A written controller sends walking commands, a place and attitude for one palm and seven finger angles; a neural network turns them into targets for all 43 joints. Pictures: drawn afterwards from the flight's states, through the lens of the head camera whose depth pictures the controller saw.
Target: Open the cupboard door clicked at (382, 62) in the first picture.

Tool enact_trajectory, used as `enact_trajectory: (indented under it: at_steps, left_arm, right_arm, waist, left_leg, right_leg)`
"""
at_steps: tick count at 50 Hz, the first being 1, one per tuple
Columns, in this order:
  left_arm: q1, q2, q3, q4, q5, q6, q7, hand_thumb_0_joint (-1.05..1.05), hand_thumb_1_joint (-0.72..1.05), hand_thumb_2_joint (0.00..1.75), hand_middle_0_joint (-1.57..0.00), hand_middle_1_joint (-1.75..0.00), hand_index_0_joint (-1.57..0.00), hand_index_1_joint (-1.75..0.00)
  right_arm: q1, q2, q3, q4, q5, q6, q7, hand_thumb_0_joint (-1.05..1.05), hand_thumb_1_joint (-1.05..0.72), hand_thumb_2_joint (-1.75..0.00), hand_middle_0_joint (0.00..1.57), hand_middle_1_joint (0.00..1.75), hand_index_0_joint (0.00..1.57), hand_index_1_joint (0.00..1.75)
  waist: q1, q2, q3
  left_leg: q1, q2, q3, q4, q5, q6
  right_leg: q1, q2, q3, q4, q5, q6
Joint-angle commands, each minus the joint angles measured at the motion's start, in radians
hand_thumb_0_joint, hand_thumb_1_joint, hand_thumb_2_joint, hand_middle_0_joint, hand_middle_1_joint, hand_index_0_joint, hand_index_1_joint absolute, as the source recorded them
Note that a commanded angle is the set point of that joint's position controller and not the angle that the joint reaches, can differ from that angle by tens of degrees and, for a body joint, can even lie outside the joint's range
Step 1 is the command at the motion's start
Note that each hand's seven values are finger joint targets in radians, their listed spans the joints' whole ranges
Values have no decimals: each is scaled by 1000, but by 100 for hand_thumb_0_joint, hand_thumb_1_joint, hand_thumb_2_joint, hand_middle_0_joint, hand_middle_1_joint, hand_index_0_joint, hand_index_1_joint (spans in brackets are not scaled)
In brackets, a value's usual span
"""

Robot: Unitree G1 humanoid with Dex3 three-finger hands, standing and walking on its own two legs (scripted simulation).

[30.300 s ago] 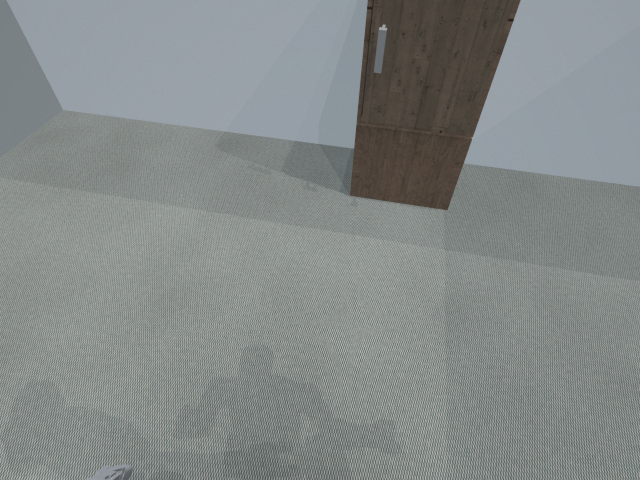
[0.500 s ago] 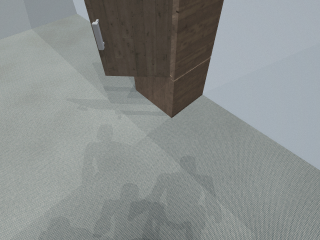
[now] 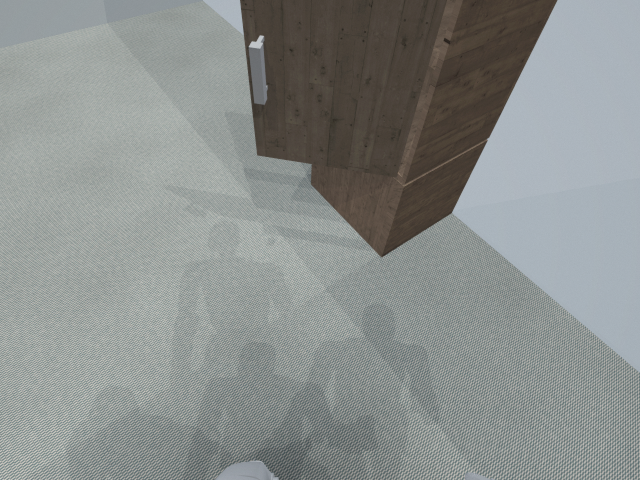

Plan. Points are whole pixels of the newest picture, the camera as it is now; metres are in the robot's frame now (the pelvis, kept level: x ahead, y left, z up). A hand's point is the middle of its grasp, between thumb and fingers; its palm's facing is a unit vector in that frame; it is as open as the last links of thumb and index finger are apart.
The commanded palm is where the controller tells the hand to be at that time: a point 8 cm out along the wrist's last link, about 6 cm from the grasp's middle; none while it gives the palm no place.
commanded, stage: take the last steps up to it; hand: left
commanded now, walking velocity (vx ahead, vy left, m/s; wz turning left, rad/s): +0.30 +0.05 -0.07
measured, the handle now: (260, 70) +0.94 +0.24 -0.04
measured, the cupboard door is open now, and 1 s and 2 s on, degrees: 44 44 44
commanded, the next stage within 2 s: come to a stop and stand still in 0.76 s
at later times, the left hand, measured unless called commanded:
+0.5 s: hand (219, 389) +0.24 +0.17 -0.14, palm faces +0.02 -0.97 -0.23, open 7.1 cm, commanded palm none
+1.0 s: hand (204, 311) +0.37 +0.24 -0.16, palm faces +0.01 -0.98 -0.18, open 7.3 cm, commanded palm none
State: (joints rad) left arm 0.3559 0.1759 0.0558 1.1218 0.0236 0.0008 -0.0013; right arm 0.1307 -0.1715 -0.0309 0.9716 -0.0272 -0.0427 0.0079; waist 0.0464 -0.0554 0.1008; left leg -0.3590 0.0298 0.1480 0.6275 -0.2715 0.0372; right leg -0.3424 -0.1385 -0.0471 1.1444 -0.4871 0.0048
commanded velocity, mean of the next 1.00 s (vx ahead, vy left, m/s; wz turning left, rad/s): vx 0.17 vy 0.03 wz -0.01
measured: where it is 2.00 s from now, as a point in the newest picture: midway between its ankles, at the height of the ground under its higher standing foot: (310, 407)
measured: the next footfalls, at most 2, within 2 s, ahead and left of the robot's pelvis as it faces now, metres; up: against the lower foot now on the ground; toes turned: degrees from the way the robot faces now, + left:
right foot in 0.30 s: +0.20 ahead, -0.10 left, +0.00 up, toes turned -10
left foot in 0.74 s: +0.41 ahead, +0.15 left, +0.00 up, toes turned +5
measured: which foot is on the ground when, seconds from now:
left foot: down 0.00-0.30, up 0.32-0.72, down 0.74-1.00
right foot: up 0.00-0.28, down 0.30-0.74, up 0.76-1.00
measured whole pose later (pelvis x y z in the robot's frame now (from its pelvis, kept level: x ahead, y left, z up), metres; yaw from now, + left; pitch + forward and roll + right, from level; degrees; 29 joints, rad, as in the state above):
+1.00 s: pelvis +0.33 +0.06 +0.02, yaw -3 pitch -1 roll +0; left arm 0.23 0.17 0.04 1.05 0.03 -0.01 0.02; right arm 0.21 -0.16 -0.02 1.05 -0.02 -0.03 -0.03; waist 0.02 -0.03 0.05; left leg -0.26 0.01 0.16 0.46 -0.20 0.06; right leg -0.42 -0.07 -0.06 0.80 -0.34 0.01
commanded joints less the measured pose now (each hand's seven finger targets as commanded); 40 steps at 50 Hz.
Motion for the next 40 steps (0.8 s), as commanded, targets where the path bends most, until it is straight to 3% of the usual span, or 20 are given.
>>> enact_trajectory:
  at_steps: [1, 3, 9, 11, 13, 14, 15, 16, 17, 19, 22, 25, 31, 33, 34, 35, 36, 37, 38, 40]
  left_arm:
    - [-58, 35, 11, -107, 3, -28, -9, 0, 90, 90, -20, -30, -20, -30]
    - [-59, 20, 11, -113, 2, -17, -11, 0, 90, 90, -20, -30, -20, -30]
    - [-175, 31, 12, -182, 1, -15, -20, 0, 90, 90, -20, -30, -20, -30]
    - [-174, 42, 13, -189, 4, -20, -22, 0, 90, 90, -20, -30, -20, -30]
    - [-105, 71, 23, -168, 5, -26, -19, 0, 90, 90, -20, -30, -20, -30]
    - [-9, 116, 34, -143, 9, -35, -15, 0, 90, 90, -20, -30, -20, -30]
    - [106, 208, 53, -113, 12, -50, -7, 0, 90, 90, -20, -30, -20, -30]
    - [157, 249, 58, -103, -5, -53, 2, 0, 90, 90, -20, -30, -20, -30]
    - [100, 216, 46, -114, -7, -59, 10, 0, 90, 90, -20, -30, -20, -30]
    - [-16, 143, 24, -144, -11, -69, 13, 0, 90, 90, -20, -30, -20, -30]
    - [-32, 95, 12, -128, -8, -88, 11, 0, 90, 90, -20, -30, -20, -30]
    - [-5, 100, 19, -97, -3, -94, 9, 0, 90, 90, -20, -30, -20, -30]
    - [24, 143, 18, -47, 1, -83, 9, 0, 90, 90, -20, -30, -20, -30]
    - [5, 147, 21, -41, -2, -74, 12, 0, 90, 90, -20, -30, -20, -30]
    - [-8, 145, 20, -42, -4, -69, 12, 0, 90, 90, -20, -30, -20, -30]
    - [2, 121, 14, -46, -4, -64, 8, 0, 90, 90, -20, -30, -20, -30]
    - [44, 70, 7, -64, -12, -59, 7, 0, 90, 90, -20, -30, -20, -30]
    - [4, 53, -4, -100, -12, -61, 10, 0, 90, 90, -20, -30, -20, -30]
    - [-30, 46, -8, -111, -7, -58, 16, 0, 90, 90, -20, -30, -20, -30]
    - [-61, 56, -3, -101, -4, -46, 7, 0, 90, 90, -20, -30, -20, -30]
  right_arm:
    - [182, -127, -26, 22, -3, -19, -31, 0, -90, -90, 20, 30, 20, 30]
    - [174, -119, -29, 27, -3, -24, -30, 0, -90, -90, 20, 30, 20, 30]
    - [188, -141, -34, 46, -7, -19, -19, 0, -90, -90, 20, 30, 20, 30]
    - [184, -148, -36, 55, -7, -14, -16, 0, -90, -90, 20, 30, 20, 30]
    - [183, -141, -32, 65, -4, -8, -15, 0, -90, -90, 20, 30, 20, 30]
    - [178, -122, -27, 66, 3, -9, -12, 0, -90, -90, 20, 30, 20, 30]
    - [191, -82, -22, 48, 12, -10, -2, 0, -90, -90, 20, 30, 20, 30]
    - [158, -101, -22, 18, 8, -8, -3, 0, -90, -90, 20, 30, 20, 30]
    - [109, -120, -33, 19, 6, -7, -5, 0, -90, -90, 20, 30, 20, 30]
    - [107, -89, -29, 39, 6, 1, -4, 0, -90, -90, 20, 30, 20, 30]
    - [169, -39, -22, 72, 2, 19, 5, 0, -90, -90, 20, 30, 20, 30]
    - [122, -15, -23, 52, 6, 22, 14, 0, -90, -90, 20, 30, 20, 30]
    - [18, -27, -19, 3, 7, 8, 27, 0, -90, -90, 20, 30, 20, 30]
    - [60, -47, -20, 16, 5, 2, 22, 0, -90, -90, 20, 30, 20, 30]
    - [133, -66, -23, 40, 2, -4, 16, 0, -90, -90, 20, 30, 20, 30]
    - [237, -118, -35, 72, -3, -10, 7, 0, -90, -90, 20, 30, 20, 30]
    - [342, -221, -57, 88, -17, -15, -9, 0, -90, -90, 20, 30, 20, 30]
    - [415, -264, -61, 94, -10, -3, -21, 0, -90, -90, 20, 30, 20, 30]
    - [356, -246, -54, 86, -6, -1, -28, 0, -90, -90, 20, 30, 20, 30]
    - [203, -161, -30, 32, 0, -4, -32, 0, -90, -90, 20, 30, 20, 30]
  waist:
    - [-50, 192, -76]
    - [-30, 159, -68]
    - [-30, 118, -30]
    - [-19, 105, -31]
    - [15, 54, -38]
    - [58, -13, -65]
    - [92, -231, -109]
    - [100, -293, -134]
    - [77, -209, -91]
    - [7, -40, -71]
    - [-35, -68, -88]
    - [-25, -31, -66]
    - [-7, -91, -33]
    - [-43, -81, -23]
    - [-82, -51, -43]
    - [-119, 61, -105]
    - [-145, 281, -191]
    - [-165, 324, -220]
    - [-144, 273, -212]
    - [-89, 249, -100]
  left_leg:
    - [176, 279, -269, -425, 81, 129]
    - [156, 260, -211, -452, 99, 141]
    - [141, 251, -156, -464, 31, 153]
    - [125, 244, -150, -417, 1, 138]
    - [63, 187, -113, -295, -45, 88]
    - [-21, 105, -47, -117, -70, 45]
    - [-214, -23, 36, 182, -176, -11]
    - [-300, -29, -40, 432, -344, -23]
    - [-332, 10, -142, 543, -248, -26]
    - [-295, 71, -178, 529, -75, -46]
    - [-203, 80, -129, 395, 6, -73]
    - [-195, 65, -84, 235, 37, -85]
    - [-115, 28, -44, 12, 54, -59]
    - [15, 4, -21, -81, 90, -47]
    - [150, -15, -8, -144, 117, -39]
    - [321, 23, -54, -170, 146, -19]
    - [492, 250, -333, -199, 227, 73]
    - [498, 379, -501, -298, 297, 166]
    - [413, 392, -485, -325, 189, 188]
    - [195, 348, -413, -397, 19, 167]
  right_leg:
    - [-236, -22, 19, 75, 122, -13]
    - [-210, -17, 5, -33, 162, -8]
    - [-77, 16, -31, -384, 223, -6]
    - [10, 41, -50, -456, 233, -6]
    - [182, 68, -68, -574, 261, -13]
    - [332, 31, 3, -650, 210, -34]
    - [495, -193, 337, -799, 153, -132]
    - [508, -336, 563, -930, 191, -225]
    - [422, -325, 549, -940, 238, -229]
    - [305, -254, 322, -931, 337, -185]
    - [245, -167, 108, -936, 526, -147]
    - [259, -151, 62, -945, 560, -155]
    - [268, -165, 31, -890, 554, -138]
    - [215, -150, 10, -831, 534, -114]
    - [155, -118, -20, -743, 540, -96]
    - [73, -67, -49, -559, 490, -71]
    - [-111, 56, -125, -309, 162, -26]
    - [-199, 120, -90, -58, -144, -23]
    - [-240, 89, -19, 72, -133, -38]
    - [-252, 22, 33, 114, 8, -32]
